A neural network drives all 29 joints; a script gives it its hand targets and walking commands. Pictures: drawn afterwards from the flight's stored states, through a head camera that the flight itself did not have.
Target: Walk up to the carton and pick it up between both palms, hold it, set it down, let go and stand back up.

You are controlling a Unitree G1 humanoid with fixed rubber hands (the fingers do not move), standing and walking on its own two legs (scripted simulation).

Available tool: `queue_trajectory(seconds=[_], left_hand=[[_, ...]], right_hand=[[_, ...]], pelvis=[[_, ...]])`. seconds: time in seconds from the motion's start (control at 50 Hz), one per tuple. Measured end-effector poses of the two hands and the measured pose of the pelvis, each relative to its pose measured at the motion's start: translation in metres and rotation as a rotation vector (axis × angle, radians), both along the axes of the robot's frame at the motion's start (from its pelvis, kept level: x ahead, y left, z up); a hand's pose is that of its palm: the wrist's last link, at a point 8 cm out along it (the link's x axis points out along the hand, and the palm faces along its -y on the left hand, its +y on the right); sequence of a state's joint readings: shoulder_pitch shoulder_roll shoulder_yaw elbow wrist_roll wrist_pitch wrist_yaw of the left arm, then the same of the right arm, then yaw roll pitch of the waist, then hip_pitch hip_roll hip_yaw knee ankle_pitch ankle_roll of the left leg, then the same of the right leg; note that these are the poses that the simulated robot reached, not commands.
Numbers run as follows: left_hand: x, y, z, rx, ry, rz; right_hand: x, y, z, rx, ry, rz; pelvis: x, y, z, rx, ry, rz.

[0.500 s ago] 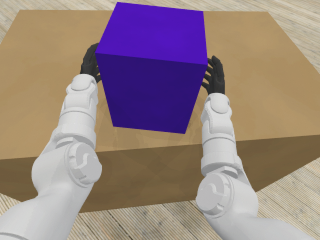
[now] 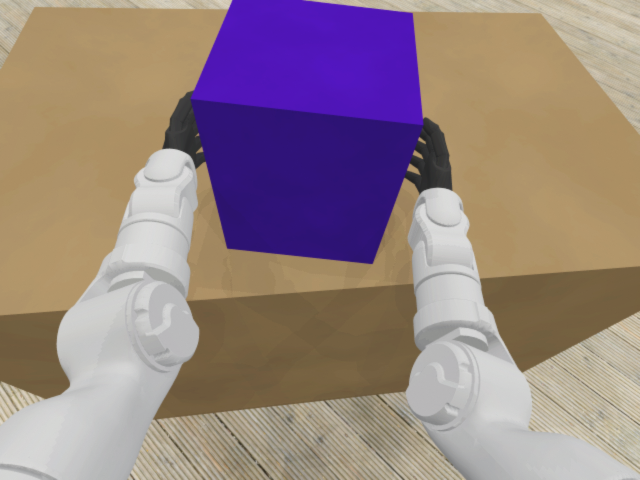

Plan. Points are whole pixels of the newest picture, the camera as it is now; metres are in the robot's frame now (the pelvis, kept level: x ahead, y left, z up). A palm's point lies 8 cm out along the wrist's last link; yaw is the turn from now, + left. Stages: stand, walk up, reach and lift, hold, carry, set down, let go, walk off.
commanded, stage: set down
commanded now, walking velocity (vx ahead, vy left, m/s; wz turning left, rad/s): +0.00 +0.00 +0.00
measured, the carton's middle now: (311, 142) +0.50 -0.02 +0.11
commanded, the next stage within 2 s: none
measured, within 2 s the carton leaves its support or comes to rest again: neither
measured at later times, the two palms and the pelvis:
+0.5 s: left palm (130, 140) +0.47 +0.19 +0.14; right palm (450, 166) +0.43 -0.18 +0.13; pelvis -0.01 +0.00 -0.01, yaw +2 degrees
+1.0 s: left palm (125, 101) +0.45 +0.17 +0.21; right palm (518, 131) +0.42 -0.23 +0.20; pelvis -0.04 -0.04 -0.01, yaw +4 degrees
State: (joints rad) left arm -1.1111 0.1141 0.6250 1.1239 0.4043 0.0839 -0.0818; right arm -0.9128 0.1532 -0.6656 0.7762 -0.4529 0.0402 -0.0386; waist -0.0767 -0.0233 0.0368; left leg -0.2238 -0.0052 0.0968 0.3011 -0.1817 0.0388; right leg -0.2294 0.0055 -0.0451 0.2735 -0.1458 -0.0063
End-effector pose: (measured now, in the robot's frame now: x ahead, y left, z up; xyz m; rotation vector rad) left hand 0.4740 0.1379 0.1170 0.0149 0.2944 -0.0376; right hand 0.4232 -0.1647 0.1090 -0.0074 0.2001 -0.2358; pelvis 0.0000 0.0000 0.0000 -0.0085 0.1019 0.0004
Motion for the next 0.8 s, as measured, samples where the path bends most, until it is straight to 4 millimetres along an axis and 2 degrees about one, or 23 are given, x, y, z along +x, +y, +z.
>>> queue_trajectory(seconds=[0.14,0.2,0.24,0.3,0.42,0.46,0.54,0.62,0.8], left_hand=[[0.0,0.002,-0.038,0.075,0.111,0.027],[0.003,0.0,-0.043,0.051,0.106,0.048],[0.006,0.001,-0.038,0.026,0.078,0.063],[0.011,0.009,-0.02,0.005,0.019,0.074],[0.008,0.035,0.021,0.042,-0.031,0.09],[0.002,0.044,0.027,0.074,-0.011,0.102],[-0.01,0.053,0.026,0.123,0.05,0.118],[-0.013,0.046,0.035,0.109,0.021,0.122],[-0.013,0.02,0.074,0.014,-0.05,0.109]], right_hand=[[-0.004,-0.003,-0.055,0.035,0.169,0.02],[-0.005,-0.003,-0.065,0.045,0.168,0.009],[-0.002,-0.004,-0.059,0.037,0.136,-0.005],[0.004,-0.008,-0.04,0.021,0.08,-0.027],[0.013,-0.015,0.007,-0.004,0.066,-0.034],[0.013,-0.016,0.017,-0.001,0.086,-0.027],[0.009,-0.022,0.026,0.053,0.122,-0.033],[0.004,-0.037,0.031,0.098,0.109,-0.048],[-0.011,-0.074,0.048,0.061,0.094,-0.075]], pelvis=[[0.003,0.0,-0.005,-0.012,0.139,-0.018],[0.003,-0.001,-0.009,-0.017,0.211,-0.019],[0.002,-0.002,-0.011,-0.02,0.252,-0.01],[0.001,-0.002,-0.011,-0.022,0.292,0.02],[-0.009,-0.001,-0.007,-0.039,0.21,0.033],[-0.012,-0.002,-0.009,-0.031,0.177,0.03],[-0.017,-0.004,-0.01,-0.035,0.156,0.051],[-0.021,-0.008,-0.011,-0.036,0.177,0.063],[-0.034,-0.026,-0.012,-0.01,0.175,0.053]])
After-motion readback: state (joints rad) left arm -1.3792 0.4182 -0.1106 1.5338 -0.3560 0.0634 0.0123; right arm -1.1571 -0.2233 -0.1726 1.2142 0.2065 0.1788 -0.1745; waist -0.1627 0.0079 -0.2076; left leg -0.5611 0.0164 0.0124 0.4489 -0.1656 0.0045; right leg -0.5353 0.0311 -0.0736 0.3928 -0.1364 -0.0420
